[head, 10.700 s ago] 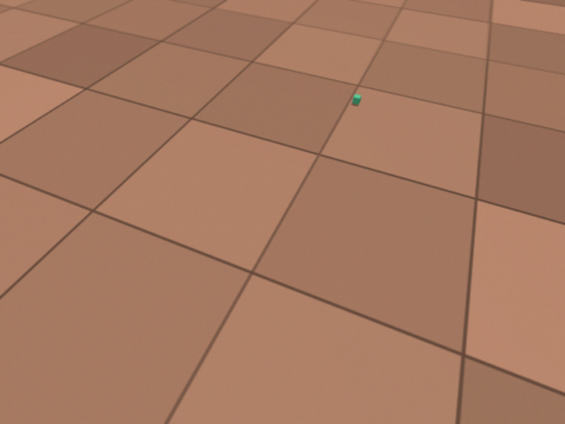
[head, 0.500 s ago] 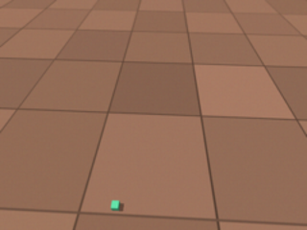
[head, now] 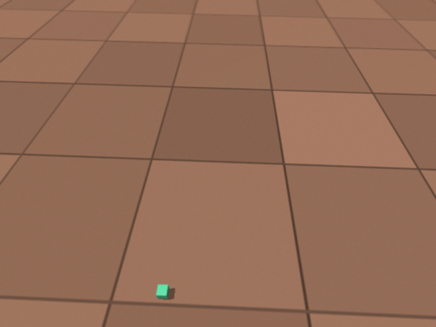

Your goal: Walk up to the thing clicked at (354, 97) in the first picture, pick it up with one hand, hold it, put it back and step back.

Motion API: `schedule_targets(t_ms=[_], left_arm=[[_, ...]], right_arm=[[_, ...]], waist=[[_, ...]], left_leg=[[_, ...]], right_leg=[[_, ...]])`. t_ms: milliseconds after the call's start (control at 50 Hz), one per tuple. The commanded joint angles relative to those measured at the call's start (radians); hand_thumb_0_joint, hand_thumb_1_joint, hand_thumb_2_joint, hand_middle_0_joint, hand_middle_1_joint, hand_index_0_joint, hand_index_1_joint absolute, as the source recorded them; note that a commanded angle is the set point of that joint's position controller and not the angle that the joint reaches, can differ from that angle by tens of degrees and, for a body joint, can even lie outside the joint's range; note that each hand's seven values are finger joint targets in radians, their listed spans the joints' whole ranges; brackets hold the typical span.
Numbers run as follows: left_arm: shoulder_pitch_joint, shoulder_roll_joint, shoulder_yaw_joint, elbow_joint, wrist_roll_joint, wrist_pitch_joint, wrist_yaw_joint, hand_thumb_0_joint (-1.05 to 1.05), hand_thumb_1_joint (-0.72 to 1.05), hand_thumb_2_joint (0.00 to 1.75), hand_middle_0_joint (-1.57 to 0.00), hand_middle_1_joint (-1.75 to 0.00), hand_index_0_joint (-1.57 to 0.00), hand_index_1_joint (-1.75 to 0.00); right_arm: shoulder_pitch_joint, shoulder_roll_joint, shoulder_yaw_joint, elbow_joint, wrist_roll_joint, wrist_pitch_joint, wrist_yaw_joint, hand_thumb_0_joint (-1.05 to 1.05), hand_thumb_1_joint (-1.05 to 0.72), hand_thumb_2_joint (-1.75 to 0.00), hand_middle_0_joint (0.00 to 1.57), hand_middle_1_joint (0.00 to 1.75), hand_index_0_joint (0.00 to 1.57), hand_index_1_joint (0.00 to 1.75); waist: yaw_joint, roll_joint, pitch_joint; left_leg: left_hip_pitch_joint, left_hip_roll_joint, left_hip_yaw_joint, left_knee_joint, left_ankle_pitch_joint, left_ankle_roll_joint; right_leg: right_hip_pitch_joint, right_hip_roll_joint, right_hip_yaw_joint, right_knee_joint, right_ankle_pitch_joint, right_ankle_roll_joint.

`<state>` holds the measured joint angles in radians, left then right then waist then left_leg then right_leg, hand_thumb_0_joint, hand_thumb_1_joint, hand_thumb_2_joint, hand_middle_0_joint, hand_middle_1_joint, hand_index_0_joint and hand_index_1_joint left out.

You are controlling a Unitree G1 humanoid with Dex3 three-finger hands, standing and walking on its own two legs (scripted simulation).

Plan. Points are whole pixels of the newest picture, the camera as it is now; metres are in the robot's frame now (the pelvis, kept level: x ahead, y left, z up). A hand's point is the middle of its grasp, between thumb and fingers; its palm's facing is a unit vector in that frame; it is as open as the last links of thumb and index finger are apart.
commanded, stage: stand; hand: left
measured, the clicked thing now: (162, 291) +0.44 +0.23 -0.76
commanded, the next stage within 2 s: walk up in 0.80 s
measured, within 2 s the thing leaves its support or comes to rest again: neither
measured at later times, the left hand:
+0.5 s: hand out of the picture +0.08 +0.26 -0.15, palm faces -0.03 -0.93 -0.36, open 7.4 cm
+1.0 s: hand out of the picture +0.08 +0.26 -0.16, palm faces +0.00 -0.93 -0.37, open 7.4 cm
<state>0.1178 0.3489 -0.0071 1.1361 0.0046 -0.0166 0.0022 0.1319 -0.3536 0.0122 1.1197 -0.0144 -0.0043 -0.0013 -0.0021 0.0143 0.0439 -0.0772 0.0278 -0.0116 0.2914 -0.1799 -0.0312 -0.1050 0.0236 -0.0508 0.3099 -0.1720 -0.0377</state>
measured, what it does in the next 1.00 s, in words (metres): lifts its right foot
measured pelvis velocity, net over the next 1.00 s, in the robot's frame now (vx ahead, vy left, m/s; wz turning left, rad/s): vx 0.00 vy -0.03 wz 0.00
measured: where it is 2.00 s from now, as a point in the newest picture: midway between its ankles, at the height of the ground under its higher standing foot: outside the picture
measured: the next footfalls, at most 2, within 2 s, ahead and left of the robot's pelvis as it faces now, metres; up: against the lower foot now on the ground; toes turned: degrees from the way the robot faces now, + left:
right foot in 1.08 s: +0.08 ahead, -0.23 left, +0.00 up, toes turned +1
left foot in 1.48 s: +0.08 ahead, +0.06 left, +0.00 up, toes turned +4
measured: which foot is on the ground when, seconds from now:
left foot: down 0.00-1.00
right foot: down 0.00-0.84, up 0.86-1.00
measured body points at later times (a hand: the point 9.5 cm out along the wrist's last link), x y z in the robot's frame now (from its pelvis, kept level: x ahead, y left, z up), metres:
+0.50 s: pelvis +0.00 +0.00 +0.00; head +0.01 +0.00 +0.45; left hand +0.08 +0.31 -0.13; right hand +0.07 -0.30 -0.14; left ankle -0.01 +0.14 -0.75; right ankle +0.00 -0.09 -0.75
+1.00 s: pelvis +0.00 -0.03 -0.01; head +0.03 -0.02 +0.44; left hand +0.08 +0.31 -0.13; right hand +0.04 -0.36 -0.12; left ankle -0.01 +0.14 -0.75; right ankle -0.01 -0.17 -0.71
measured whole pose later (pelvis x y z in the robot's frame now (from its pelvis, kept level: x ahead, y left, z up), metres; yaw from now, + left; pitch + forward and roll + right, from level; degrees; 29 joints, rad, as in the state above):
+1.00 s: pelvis +0.00 -0.03 -0.01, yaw +0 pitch -1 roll +1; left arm 0.15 0.44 0.11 0.96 0.04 0.08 -0.07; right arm 0.25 -0.37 -0.07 1.02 -0.04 -0.05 -0.07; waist 0.00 -0.05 0.09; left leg -0.15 0.05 -0.03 0.41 -0.25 -0.04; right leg -0.36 -0.03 0.07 0.87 -0.47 -0.01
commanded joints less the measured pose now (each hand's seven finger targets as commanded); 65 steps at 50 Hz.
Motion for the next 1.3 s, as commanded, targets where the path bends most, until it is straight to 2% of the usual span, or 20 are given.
schedule_targets(t_ms=[0, 400, 760, 780, 820, 840, 860, 900, 940, 980, 1020, 1040, 1060, 1080, 1100, 1120, 1140, 1180, 1220, 1280], left_arm=[[-0.043, 0.220, 0.046, -0.058, 0.004, -0.020, 0.011, 0.00, 0.90, 0.90, -0.20, -0.30, -0.20, -0.30], [-0.040, 0.220, 0.046, -0.059, 0.005, -0.022, 0.012, 0.00, 0.90, 0.90, -0.20, -0.30, -0.20, -0.30], [-0.040, 0.219, 0.048, -0.058, 0.002, -0.019, 0.010, 0.00, 0.90, 0.90, -0.20, -0.30, -0.20, -0.30], [-0.045, 0.300, 0.141, -0.136, 0.054, 0.020, -0.021, 0.00, 0.90, 0.90, -0.20, -0.30, -0.20, -0.30], [-0.062, 0.252, 0.143, -0.178, 0.057, 0.057, -0.039, 0.00, 0.90, 0.90, -0.20, -0.30, -0.20, -0.30], [-0.051, 0.243, 0.150, -0.207, 0.060, 0.073, -0.047, 0.00, 0.90, 0.90, -0.20, -0.30, -0.20, -0.30], [-0.012, 0.237, 0.157, -0.230, 0.056, 0.083, -0.055, 0.00, 0.90, 0.90, -0.20, -0.30, -0.20, -0.30], [0.026, 0.235, 0.162, -0.251, 0.042, 0.087, -0.071, 0.00, 0.90, 0.90, -0.20, -0.30, -0.20, -0.30], [0.013, 0.226, 0.161, -0.280, 0.038, 0.081, -0.080, 0.00, 0.90, 0.90, -0.20, -0.30, -0.20, -0.30], [-0.007, 0.203, 0.152, -0.294, 0.033, 0.068, -0.080, 0.00, 0.90, 0.90, -0.20, -0.30, -0.20, -0.30], [0.041, 0.174, 0.148, -0.267, 0.029, 0.050, -0.062, 0.00, 0.90, 0.90, -0.20, -0.30, -0.20, -0.30], [0.127, 0.163, 0.145, -0.220, 0.024, 0.039, -0.049, 0.00, 0.90, 0.90, -0.20, -0.30, -0.20, -0.30], [0.191, 0.210, 0.153, -0.182, 0.025, 0.025, -0.032, 0.00, 0.90, 0.90, -0.20, -0.30, -0.20, -0.30], [0.221, 0.302, 0.169, -0.187, 0.036, 0.013, -0.018, 0.00, 0.90, 0.90, -0.20, -0.30, -0.20, -0.30], [0.131, 0.343, 0.165, -0.235, 0.042, 0.005, -0.010, 0.00, 0.90, 0.90, -0.20, -0.30, -0.20, -0.30], [0.057, 0.392, 0.168, -0.258, 0.041, 0.009, -0.011, 0.00, 0.90, 0.90, -0.20, -0.30, -0.20, -0.30], [0.021, 0.371, 0.164, -0.263, 0.036, 0.009, -0.009, 0.00, 0.90, 0.90, -0.20, -0.30, -0.20, -0.30], [-0.002, 0.322, 0.150, -0.264, 0.026, -0.001, -0.001, 0.00, 0.90, 0.90, -0.20, -0.30, -0.20, -0.30], [0.036, 0.333, 0.154, -0.259, 0.021, -0.011, 0.008, 0.00, 0.90, 0.90, -0.20, -0.30, -0.20, -0.30], [0.105, 0.358, 0.162, -0.267, 0.021, -0.022, 0.028, 0.00, 0.90, 0.90, -0.20, -0.30, -0.20, -0.30]], right_arm=[[-0.030, -0.203, -0.038, -0.056, 0.000, -0.021, -0.012, 0.00, -0.90, -0.90, 0.20, 0.30, 0.20, 0.30], [-0.030, -0.205, -0.040, -0.057, 0.001, -0.022, -0.012, 0.00, -0.90, -0.90, 0.20, 0.30, 0.20, 0.30], [-0.039, -0.203, -0.039, -0.056, 0.002, -0.024, -0.012, 0.00, -0.90, -0.90, 0.20, 0.30, 0.20, 0.30], [0.125, -0.298, -0.097, -0.058, -0.006, -0.039, -0.047, 0.00, -0.90, -0.90, 0.20, 0.30, 0.20, 0.30], [0.197, -0.369, -0.134, -0.063, -0.010, -0.049, -0.075, 0.00, -0.90, -0.90, 0.20, 0.30, 0.20, 0.30], [0.190, -0.390, -0.152, -0.085, -0.014, -0.057, -0.085, 0.00, -0.90, -0.90, 0.20, 0.30, 0.20, 0.30], [0.130, -0.404, -0.167, -0.123, -0.016, -0.067, -0.099, 0.00, -0.90, -0.90, 0.20, 0.30, 0.20, 0.30], [0.056, -0.369, -0.164, -0.172, -0.021, -0.077, -0.104, 0.00, -0.90, -0.90, 0.20, 0.30, 0.20, 0.30], [0.070, -0.340, -0.158, -0.195, -0.035, -0.078, -0.093, 0.00, -0.90, -0.90, 0.20, 0.30, 0.20, 0.30], [0.105, -0.317, -0.145, -0.205, -0.041, -0.073, -0.070, 0.00, -0.90, -0.90, 0.20, 0.30, 0.20, 0.30], [0.061, -0.307, -0.137, -0.228, -0.037, -0.055, -0.044, 0.00, -0.90, -0.90, 0.20, 0.30, 0.20, 0.30], [0.025, -0.284, -0.126, -0.239, -0.025, -0.043, -0.034, 0.00, -0.90, -0.90, 0.20, 0.30, 0.20, 0.30], [0.036, -0.219, -0.103, -0.242, -0.011, -0.031, -0.031, 0.00, -0.90, -0.90, 0.20, 0.30, 0.20, 0.30], [0.055, -0.145, -0.076, -0.264, 0.002, -0.022, -0.030, 0.00, -0.90, -0.90, 0.20, 0.30, 0.20, 0.30], [0.085, -0.148, -0.072, -0.260, 0.004, -0.009, -0.036, 0.00, -0.90, -0.90, 0.20, 0.30, 0.20, 0.30], [0.102, -0.227, -0.101, -0.241, 0.005, -0.001, -0.041, 0.00, -0.90, -0.90, 0.20, 0.30, 0.20, 0.30], [0.102, -0.262, -0.113, -0.224, 0.008, 0.001, -0.035, 0.00, -0.90, -0.90, 0.20, 0.30, 0.20, 0.30], [0.131, -0.258, -0.111, -0.193, 0.014, 0.008, -0.023, 0.00, -0.90, -0.90, 0.20, 0.30, 0.20, 0.30], [0.154, -0.248, -0.112, -0.195, 0.004, 0.024, -0.015, 0.00, -0.90, -0.90, 0.20, 0.30, 0.20, 0.30], [0.100, -0.257, -0.123, -0.242, -0.021, 0.036, -0.003, 0.00, -0.90, -0.90, 0.20, 0.30, 0.20, 0.30]], waist=[[0.001, -0.019, -0.068], [0.000, -0.022, -0.080], [0.004, -0.015, -0.061], [-0.033, -0.138, -0.025], [-0.061, 0.017, 0.012], [-0.056, 0.050, 0.015], [-0.015, 0.052, 0.008], [0.026, 0.060, -0.012], [0.014, 0.121, -0.018], [-0.016, 0.151, -0.017], [0.005, 0.183, -0.029], [0.050, 0.154, -0.050], [0.075, 0.014, -0.075], [0.090, -0.236, -0.085], [0.054, -0.219, -0.068], [0.045, -0.190, -0.042], [0.024, -0.156, 0.007], [0.006, -0.160, 0.012], [0.018, -0.177, 0.014], [0.044, -0.138, 0.017]], left_leg=[[-0.023, 0.109, -0.078, -0.036, 0.118, 0.042], [-0.005, 0.110, -0.073, -0.028, 0.146, 0.046], [-0.008, 0.111, -0.078, -0.046, 0.138, 0.043], [0.018, 0.156, -0.147, 0.000, 0.135, 0.106], [0.070, 0.343, -0.328, -0.053, 0.099, 0.249], [0.039, 0.422, -0.404, -0.079, 0.043, 0.309], [0.011, 0.476, -0.433, -0.075, 0.051, 0.330], [-0.027, 0.404, -0.317, -0.017, 0.107, 0.294], [0.018, 0.312, -0.211, 0.053, 0.154, 0.239], [0.003, 0.230, -0.130, 0.103, 0.242, 0.214], [-0.121, 0.159, -0.050, 0.198, 0.275, 0.177], [-0.181, 0.123, -0.010, 0.285, 0.218, 0.143], [-0.264, 0.057, 0.026, 0.419, 0.031, 0.093], [-0.387, -0.058, 0.031, 0.577, -0.325, 0.046], [-0.392, -0.064, -0.073, 0.670, -0.463, 0.028], [-0.316, -0.029, -0.104, 0.718, -0.475, 0.029], [-0.312, -0.003, -0.114, 0.731, -0.444, 0.033], [-0.342, 0.011, -0.116, 0.716, -0.379, 0.045], [-0.371, 0.002, -0.121, 0.715, -0.336, 0.043], [-0.421, 0.015, -0.124, 0.638, -0.346, 0.043]], right_leg=[[0.034, -0.157, 0.126, -0.050, 0.151, 0.012], [0.048, -0.161, 0.128, -0.047, 0.202, 0.011], [0.036, -0.156, 0.128, -0.049, 0.167, 0.012], [-0.085, -0.084, 0.076, 0.097, 0.064, 0.003], [-0.292, -0.048, 0.067, 0.340, -0.270, 0.025], [-0.346, -0.073, 0.131, 0.528, -0.346, 0.028], [-0.377, -0.116, 0.202, 0.661, -0.339, 0.021], [-0.370, -0.132, 0.230, 0.695, -0.321, 0.016], [-0.383, -0.138, 0.214, 0.571, -0.332, 0.024], [-0.313, -0.092, 0.122, 0.428, -0.300, 0.031], [-0.126, -0.034, 0.020, 0.260, -0.199, 0.030], [-0.002, -0.009, -0.024, 0.133, -0.052, 0.032], [0.110, -0.030, 0.016, 0.081, 0.028, 0.043], [0.113, -0.229, 0.308, 0.006, 0.102, -0.008], [-0.009, -0.376, 0.508, -0.071, -0.071, -0.094], [-0.138, -0.422, 0.566, -0.080, -0.232, -0.195], [-0.172, -0.392, 0.502, -0.055, -0.255, -0.202], [-0.106, -0.302, 0.326, 0.007, -0.132, -0.151], [-0.077, -0.305, 0.313, 0.022, -0.062, -0.154], [-0.003, -0.383, 0.346, 0.083, 0.216, -0.214]])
